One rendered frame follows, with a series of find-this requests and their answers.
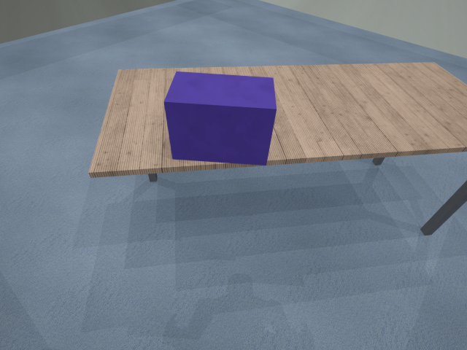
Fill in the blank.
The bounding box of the carton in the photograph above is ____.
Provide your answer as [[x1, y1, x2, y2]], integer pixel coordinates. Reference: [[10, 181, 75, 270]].
[[164, 71, 277, 166]]

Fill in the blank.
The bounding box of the table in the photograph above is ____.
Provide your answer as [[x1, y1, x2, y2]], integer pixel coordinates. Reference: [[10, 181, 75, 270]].
[[88, 62, 467, 236]]

